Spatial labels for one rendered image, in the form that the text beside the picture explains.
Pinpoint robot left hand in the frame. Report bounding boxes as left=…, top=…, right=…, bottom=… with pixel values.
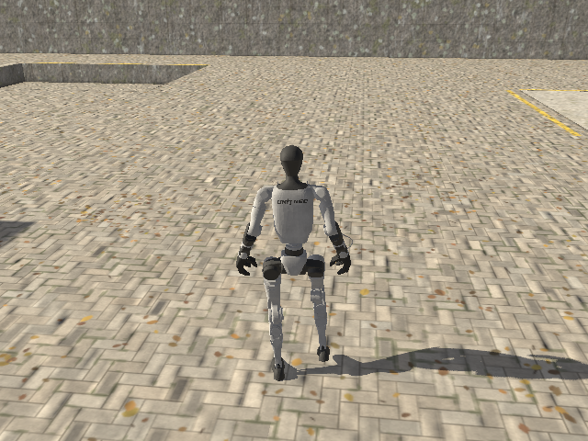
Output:
left=236, top=255, right=257, bottom=276

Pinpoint left robot upper arm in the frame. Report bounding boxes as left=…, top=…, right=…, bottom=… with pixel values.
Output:
left=247, top=186, right=273, bottom=237

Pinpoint robot right hand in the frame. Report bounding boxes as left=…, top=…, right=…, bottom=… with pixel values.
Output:
left=330, top=254, right=351, bottom=275

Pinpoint left robot forearm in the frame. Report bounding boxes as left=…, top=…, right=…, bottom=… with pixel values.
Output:
left=238, top=222, right=256, bottom=259

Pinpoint robot head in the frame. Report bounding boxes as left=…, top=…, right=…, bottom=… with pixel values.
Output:
left=277, top=145, right=308, bottom=190

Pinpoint right robot upper arm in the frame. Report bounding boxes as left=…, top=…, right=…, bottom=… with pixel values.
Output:
left=311, top=185, right=338, bottom=236

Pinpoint right robot forearm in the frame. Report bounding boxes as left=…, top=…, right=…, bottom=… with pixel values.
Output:
left=329, top=222, right=349, bottom=258

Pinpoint robot torso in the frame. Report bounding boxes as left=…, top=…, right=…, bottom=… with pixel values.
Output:
left=271, top=181, right=314, bottom=276

